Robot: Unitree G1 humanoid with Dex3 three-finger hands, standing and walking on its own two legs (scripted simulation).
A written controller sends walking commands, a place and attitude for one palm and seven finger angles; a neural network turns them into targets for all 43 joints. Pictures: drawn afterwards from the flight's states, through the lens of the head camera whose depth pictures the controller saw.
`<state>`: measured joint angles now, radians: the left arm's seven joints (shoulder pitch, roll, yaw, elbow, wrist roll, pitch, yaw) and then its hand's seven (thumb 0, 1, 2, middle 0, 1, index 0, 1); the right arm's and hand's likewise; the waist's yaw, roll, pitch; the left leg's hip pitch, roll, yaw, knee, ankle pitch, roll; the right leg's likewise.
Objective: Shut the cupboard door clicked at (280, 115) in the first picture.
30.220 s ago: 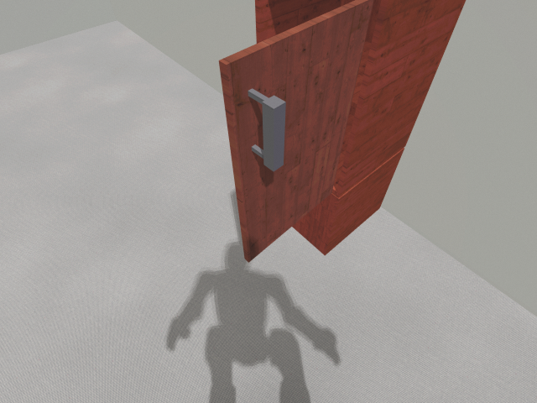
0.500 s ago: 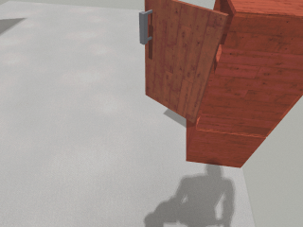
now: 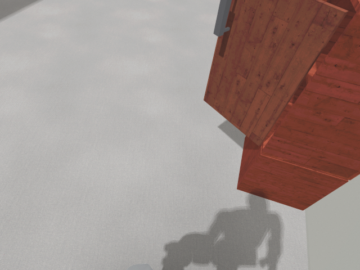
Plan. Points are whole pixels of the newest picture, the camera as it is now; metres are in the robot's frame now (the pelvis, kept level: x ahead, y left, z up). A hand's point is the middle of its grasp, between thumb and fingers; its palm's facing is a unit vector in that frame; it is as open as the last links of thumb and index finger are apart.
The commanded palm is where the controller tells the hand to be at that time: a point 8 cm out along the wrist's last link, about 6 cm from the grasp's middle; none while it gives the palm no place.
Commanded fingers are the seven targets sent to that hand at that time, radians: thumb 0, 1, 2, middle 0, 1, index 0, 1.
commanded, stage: walk to a spot facing it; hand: left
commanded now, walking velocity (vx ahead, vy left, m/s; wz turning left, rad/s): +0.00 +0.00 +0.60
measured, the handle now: (227, 13) +0.91 -0.13 +0.14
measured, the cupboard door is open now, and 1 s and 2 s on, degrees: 57 57 57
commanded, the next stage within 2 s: turn to face it in 1.82 s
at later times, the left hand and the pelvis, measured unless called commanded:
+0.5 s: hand out of the picture +0.04 +0.21 -0.14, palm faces +0.28 -0.92 -0.28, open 7.4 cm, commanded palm none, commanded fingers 0.00 0.90 0.90 -0.20 -0.30 -0.20 -0.30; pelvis -0.02 -0.04 +0.02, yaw +17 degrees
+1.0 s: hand out of the picture -0.11 +0.18 -0.17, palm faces +0.60 -0.77 -0.21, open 7.4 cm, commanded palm none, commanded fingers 0.00 0.90 0.90 -0.20 -0.30 -0.20 -0.30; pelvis +0.00 +0.01 +0.00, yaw +35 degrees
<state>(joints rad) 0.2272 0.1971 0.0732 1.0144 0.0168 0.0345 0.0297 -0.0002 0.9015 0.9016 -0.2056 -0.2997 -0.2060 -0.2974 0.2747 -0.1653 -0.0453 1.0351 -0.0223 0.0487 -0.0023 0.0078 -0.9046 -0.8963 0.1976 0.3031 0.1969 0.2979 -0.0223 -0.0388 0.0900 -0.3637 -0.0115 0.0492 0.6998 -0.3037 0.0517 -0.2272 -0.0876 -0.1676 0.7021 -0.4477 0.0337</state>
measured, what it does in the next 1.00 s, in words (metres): steps on the spot, turning left: right foot, then left foot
